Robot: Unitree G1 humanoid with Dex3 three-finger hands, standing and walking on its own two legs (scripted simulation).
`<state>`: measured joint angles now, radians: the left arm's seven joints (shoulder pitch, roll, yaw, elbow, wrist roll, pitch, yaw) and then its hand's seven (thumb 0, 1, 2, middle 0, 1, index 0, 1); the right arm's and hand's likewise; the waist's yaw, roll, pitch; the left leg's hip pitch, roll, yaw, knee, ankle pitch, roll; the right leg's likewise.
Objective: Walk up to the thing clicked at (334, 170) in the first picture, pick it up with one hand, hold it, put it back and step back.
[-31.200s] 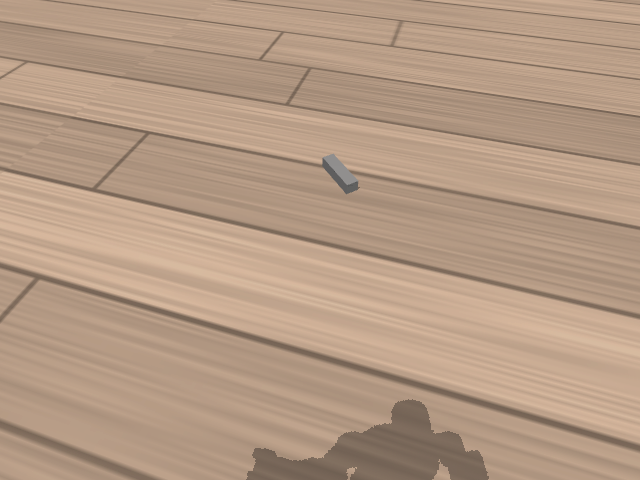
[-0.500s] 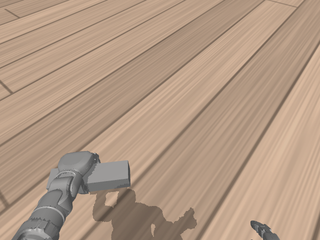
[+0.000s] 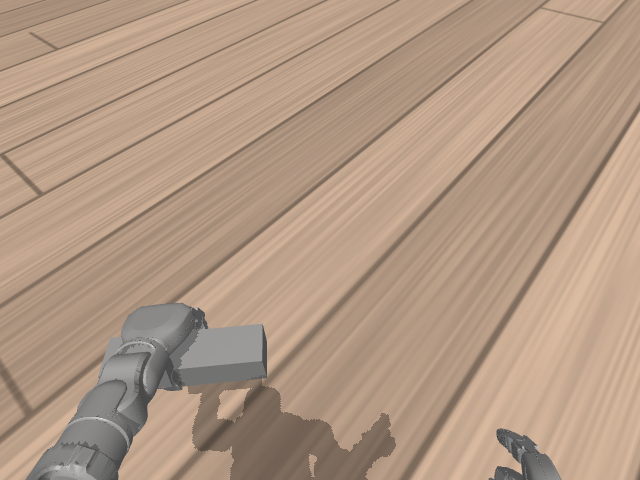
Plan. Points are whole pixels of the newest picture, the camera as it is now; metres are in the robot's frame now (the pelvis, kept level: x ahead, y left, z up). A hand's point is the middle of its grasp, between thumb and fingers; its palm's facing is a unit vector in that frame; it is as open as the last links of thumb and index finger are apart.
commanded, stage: hold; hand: left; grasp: from above
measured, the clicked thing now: (189, 358) +0.31 +0.20 -0.09
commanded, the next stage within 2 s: crouch in 1.06 s
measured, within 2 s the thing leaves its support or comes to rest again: neither
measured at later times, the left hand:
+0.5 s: hand (166, 359) +0.28 +0.22 -0.04, palm faces -0.45 -0.05 -0.89, open 9.0 cm
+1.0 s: hand (166, 358) +0.28 +0.22 -0.04, palm faces -0.45 -0.05 -0.89, open 8.9 cm
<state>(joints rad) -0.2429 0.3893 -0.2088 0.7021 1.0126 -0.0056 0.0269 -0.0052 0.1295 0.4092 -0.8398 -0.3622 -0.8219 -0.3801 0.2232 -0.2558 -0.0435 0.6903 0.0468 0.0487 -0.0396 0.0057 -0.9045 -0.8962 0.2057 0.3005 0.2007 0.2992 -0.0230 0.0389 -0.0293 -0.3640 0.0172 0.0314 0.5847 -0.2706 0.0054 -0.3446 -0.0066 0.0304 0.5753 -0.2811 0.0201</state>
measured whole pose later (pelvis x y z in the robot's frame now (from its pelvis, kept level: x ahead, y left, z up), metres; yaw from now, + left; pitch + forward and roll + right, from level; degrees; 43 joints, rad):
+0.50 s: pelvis -0.01 +0.00 +0.01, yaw +0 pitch +1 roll +0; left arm -0.22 0.40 -0.22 0.63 1.00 0.00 -0.03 -0.01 0.14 0.37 -0.86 -0.34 -0.84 -0.36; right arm 0.20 -0.25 -0.03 0.68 0.06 0.06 -0.05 0.01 -0.90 -0.90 0.21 0.30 0.20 0.30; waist -0.01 0.04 -0.01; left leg -0.30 0.01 0.04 0.52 -0.23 0.01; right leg -0.28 -0.01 0.03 0.52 -0.25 0.02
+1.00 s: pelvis +0.00 +0.00 +0.01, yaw +0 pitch +1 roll +0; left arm -0.22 0.39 -0.22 0.64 1.00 -0.01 -0.01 -0.01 0.14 0.37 -0.86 -0.34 -0.85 -0.35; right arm 0.19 -0.25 -0.03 0.68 0.06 0.06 -0.05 0.01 -0.90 -0.90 0.21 0.30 0.20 0.30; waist -0.01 0.04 0.00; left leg -0.28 0.01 0.03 0.49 -0.22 0.01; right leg -0.27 -0.01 0.03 0.50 -0.24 0.02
